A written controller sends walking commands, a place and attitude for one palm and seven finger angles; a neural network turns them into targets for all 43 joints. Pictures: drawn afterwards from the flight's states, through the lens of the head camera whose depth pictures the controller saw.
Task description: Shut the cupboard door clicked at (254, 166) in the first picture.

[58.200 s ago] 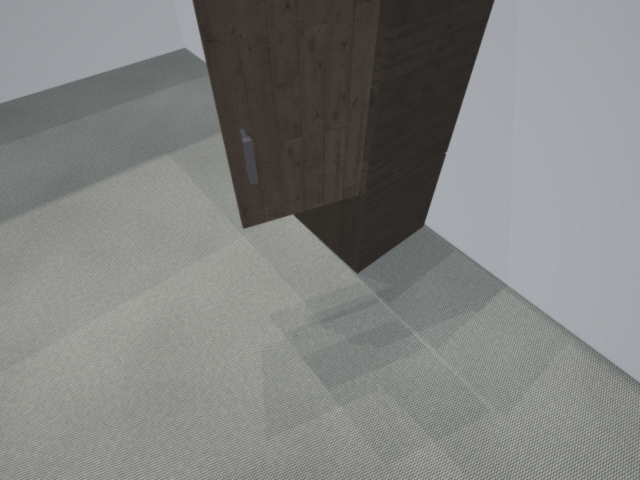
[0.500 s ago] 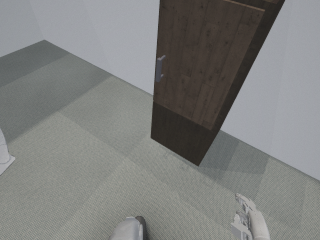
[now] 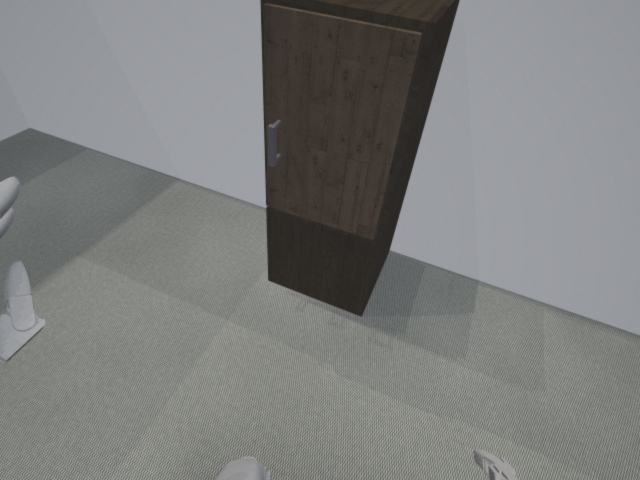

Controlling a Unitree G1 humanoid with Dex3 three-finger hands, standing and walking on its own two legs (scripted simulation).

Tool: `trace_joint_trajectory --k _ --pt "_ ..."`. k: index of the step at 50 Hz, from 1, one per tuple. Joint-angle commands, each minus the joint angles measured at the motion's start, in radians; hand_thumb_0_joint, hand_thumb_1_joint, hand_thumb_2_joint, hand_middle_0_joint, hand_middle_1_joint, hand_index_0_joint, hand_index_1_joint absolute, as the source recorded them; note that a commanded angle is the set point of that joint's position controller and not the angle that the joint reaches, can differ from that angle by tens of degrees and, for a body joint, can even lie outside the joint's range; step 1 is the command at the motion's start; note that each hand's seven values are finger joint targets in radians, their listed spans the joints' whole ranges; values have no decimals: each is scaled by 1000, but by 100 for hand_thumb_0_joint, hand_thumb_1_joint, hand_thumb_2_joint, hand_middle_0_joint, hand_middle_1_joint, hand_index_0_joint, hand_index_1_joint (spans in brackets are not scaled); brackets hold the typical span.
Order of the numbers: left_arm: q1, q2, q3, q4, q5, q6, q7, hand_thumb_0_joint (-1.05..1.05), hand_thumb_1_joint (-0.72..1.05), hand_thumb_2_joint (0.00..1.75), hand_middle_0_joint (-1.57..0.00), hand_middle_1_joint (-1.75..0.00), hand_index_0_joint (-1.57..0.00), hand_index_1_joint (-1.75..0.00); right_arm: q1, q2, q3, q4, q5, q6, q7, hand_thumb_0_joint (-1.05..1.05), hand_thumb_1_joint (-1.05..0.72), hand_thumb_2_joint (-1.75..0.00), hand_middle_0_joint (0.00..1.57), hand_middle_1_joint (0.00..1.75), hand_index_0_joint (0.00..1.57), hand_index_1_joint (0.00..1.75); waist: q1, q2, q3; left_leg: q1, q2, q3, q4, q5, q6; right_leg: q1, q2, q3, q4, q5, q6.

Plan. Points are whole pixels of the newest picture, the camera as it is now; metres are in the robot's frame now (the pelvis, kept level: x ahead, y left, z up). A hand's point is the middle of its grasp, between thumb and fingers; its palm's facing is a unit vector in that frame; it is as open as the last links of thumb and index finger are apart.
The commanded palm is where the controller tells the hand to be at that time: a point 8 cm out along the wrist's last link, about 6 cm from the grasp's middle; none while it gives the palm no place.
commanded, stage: stop stepping back and stand still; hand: left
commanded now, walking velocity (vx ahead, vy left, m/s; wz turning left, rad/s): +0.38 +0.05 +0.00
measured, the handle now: (275, 143) +0.98 +0.18 -0.08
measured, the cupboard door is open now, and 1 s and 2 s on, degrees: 1 1 1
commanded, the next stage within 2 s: let the arm hang, fingers relaxed in 0.40 s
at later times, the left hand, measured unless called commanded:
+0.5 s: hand out of the picture +0.18 +0.29 +0.19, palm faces +0.49 -0.71 -0.50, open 7.5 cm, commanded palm none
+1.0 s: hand out of the picture +0.05 +0.22 -0.16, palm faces +0.03 -0.98 -0.20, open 7.1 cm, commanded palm none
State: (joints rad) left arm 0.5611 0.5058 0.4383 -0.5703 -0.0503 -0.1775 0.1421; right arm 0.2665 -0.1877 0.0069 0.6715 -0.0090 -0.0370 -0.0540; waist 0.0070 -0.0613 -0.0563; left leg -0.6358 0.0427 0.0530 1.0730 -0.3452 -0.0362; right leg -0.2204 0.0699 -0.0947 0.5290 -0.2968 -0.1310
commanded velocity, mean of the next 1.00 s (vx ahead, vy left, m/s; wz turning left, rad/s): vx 0.07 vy -0.03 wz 0.00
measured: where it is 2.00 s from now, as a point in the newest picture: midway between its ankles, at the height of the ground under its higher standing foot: outside the picture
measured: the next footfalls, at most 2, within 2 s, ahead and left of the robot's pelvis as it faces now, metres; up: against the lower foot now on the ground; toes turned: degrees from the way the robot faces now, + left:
left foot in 0.26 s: +0.02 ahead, +0.17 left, +0.00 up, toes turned +5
right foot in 0.52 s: +0.05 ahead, -0.08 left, +0.00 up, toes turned -5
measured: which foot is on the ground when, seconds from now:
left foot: up 0.00-0.24, down 0.26-1.00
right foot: down 0.00-0.26, up 0.28-0.50, down 0.52-1.00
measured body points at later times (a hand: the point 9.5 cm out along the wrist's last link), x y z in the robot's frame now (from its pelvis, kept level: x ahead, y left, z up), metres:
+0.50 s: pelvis -0.02 +0.02 +0.00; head -0.03 +0.02 +0.45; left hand +0.14 +0.33 +0.22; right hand +0.12 -0.19 -0.10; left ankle -0.02 +0.17 -0.73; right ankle +0.01 -0.08 -0.73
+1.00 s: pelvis -0.01 +0.03 +0.01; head -0.01 +0.04 +0.46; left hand +0.05 +0.27 -0.14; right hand +0.03 -0.22 -0.13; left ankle -0.02 +0.17 -0.73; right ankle +0.01 -0.08 -0.73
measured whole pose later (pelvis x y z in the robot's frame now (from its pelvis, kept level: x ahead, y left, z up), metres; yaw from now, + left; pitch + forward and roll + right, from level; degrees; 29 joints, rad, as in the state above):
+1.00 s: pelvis -0.01 +0.03 +0.01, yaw +1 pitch -2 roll -1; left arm 0.24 0.21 0.02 0.97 0.02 0.03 0.01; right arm 0.27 -0.20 -0.02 0.98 -0.02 0.02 -0.02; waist -0.02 -0.02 0.03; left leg -0.16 0.08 0.05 0.47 -0.27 -0.04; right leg -0.19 -0.01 -0.11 0.44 -0.22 -0.02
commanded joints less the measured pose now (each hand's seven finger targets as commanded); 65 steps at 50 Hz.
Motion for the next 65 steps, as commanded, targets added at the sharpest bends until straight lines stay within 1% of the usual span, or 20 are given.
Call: trace_joint_trajectory --k 1,5,8,10,11,13,14,15,19,22,24,25,26,29,32,34,38,41,53,65 --pt "-143 113 109 42 3 -44 39 0 90 90 -20 -30 -20 -30 -141 -142 -49 -174 5 -58 -38 0 -90 -90 20 30 20 30 -23 95 137 -45 56 -38 25 36 19 -201 -347 424 -398 -544 -62" --pt "-217 74 31 -3 22 -69 47 0 90 90 -20 -30 -20 -30 -125 -144 -45 -158 0 -96 -55 0 -90 -90 20 30 20 30 -5 8 101 37 29 38 -234 -23 40 -34 -316 359 -360 -349 -11" --pt "-198 80 35 -46 32 -64 64 0 90 90 -20 -30 -20 -30 -91 -133 -48 -164 -7 -123 -59 0 -90 -90 20 30 20 30 -1 -117 7 240 -1 84 -434 -85 59 -28 -292 294 -306 -406 -29" --pt "-158 103 68 -87 22 -63 72 0 90 90 -20 -30 -20 -30 -76 -144 -54 -168 -8 -137 -67 0 -90 -90 20 30 20 30 -19 -66 -31 421 -22 100 -607 -67 67 -78 -233 226 -213 -428 -1" --pt "-148 102 74 -111 18 -67 70 0 90 90 -20 -30 -20 -30 -61 -147 -55 -173 -10 -136 -69 0 -90 -90 20 30 20 30 -35 19 -30 511 3 63 -658 -99 84 -150 -189 192 -95 -395 27" --pt "-182 116 97 -219 21 -95 75 0 90 90 -20 -30 -20 -30 -76 -180 -59 -186 -7 -134 -59 0 -90 -90 20 30 20 30 -42 416 40 597 332 -479 -876 -287 214 -434 -39 22 334 -248 114" --pt "-190 158 128 -228 32 -109 68 0 90 90 -20 -30 -20 -30 -93 -163 -56 -182 -9 -136 -55 0 -90 -90 20 30 20 30 -45 322 85 531 377 -503 -926 -179 241 -456 -68 66 467 -181 119" --pt "-202 238 193 -231 29 -121 59 0 90 90 -20 -30 -20 -30 -96 -150 -55 -152 -9 -137 -53 0 -90 -90 20 30 20 30 -29 296 56 508 368 -447 -910 -189 233 -440 -97 94 506 -147 122" --pt "-56 92 126 -129 28 -81 52 0 90 90 -20 -30 -20 -30 -97 -136 -51 -153 2 -129 -28 0 -90 -90 20 30 20 30 -19 349 109 241 246 -128 -855 -231 166 -156 -95 19 272 -46 131" --pt "-46 62 97 -37 24 -58 48 0 90 90 -20 -30 -20 -30 -88 -141 -45 -163 8 -114 -28 0 -90 -90 20 30 20 30 -20 269 119 123 211 -73 -785 -299 126 34 -41 -50 98 -2 146" --pt "-82 66 92 -3 26 -46 53 0 90 90 -20 -30 -20 -30 -93 -137 -44 -163 11 -107 -27 0 -90 -90 20 30 20 30 -18 159 81 111 161 -22 -652 -285 96 114 -56 0 -20 -56 135" --pt "-66 -171 -334 661 84 100 -105 0 90 90 -20 -30 -20 -30 -122 -184 -91 13 6 -143 56 0 -90 -90 20 30 20 30 -27 -28 53 126 82 87 -379 -111 27 29 -282 149 -39 201 83" --pt "-57 -166 -326 670 92 170 -137 0 90 90 -20 -30 -20 -30 -61 -111 -60 -54 14 -55 62 0 -90 -90 20 30 20 30 -19 -102 -3 138 26 20 -351 -116 14 -19 -380 306 -52 361 17" --pt "-157 -162 -338 761 90 176 -148 0 90 90 -20 -30 -20 -30 -35 -118 -44 -36 -19 14 55 0 -90 -90 20 30 20 30 -28 -239 47 229 -3 -3 -337 -119 20 -141 -339 233 -70 336 10" --pt "-204 -138 -349 932 89 166 -136 0 90 90 -20 -30 -20 -30 -39 -131 -44 -22 -27 35 60 0 -90 -90 20 30 20 30 -19 -326 6 228 -20 -21 -424 1 29 57 -305 190 -1 717 26" --pt "-214 -133 -359 1059 87 159 -128 0 90 90 -20 -30 -20 -30 -31 -132 -43 16 -26 34 56 0 -90 -90 20 30 20 30 -10 -296 -57 289 -20 -39 -496 120 32 138 -277 166 18 819 60" --pt "-255 -157 -382 1271 65 163 -120 0 90 90 -20 -30 -20 -30 -36 -120 -31 131 -17 27 42 0 -90 -90 20 30 20 30 -13 156 -93 488 45 -41 -567 453 38 68 -203 117 -17 448 107" --pt "-252 -198 -366 1349 73 163 -116 0 90 90 -20 -30 -20 -30 -24 -95 -40 172 -22 32 31 0 -90 -90 20 30 20 30 -13 286 -76 474 57 -34 -583 398 37 96 -190 91 -84 363 96" --pt "-300 -196 -399 1570 62 178 -126 0 90 90 -20 -30 -20 -30 52 -107 -31 318 -14 42 24 0 -90 -90 20 30 20 30 -6 47 142 407 72 -53 -757 143 41 58 -172 97 -219 115 104" --pt "-238 -219 -405 1652 64 176 -114 0 90 90 -20 -30 -20 -30 121 -67 -27 403 -6 39 26 0 -90 -90 20 30 20 30 -5 42 145 416 62 -39 -780 100 53 32 -166 101 -206 95 112"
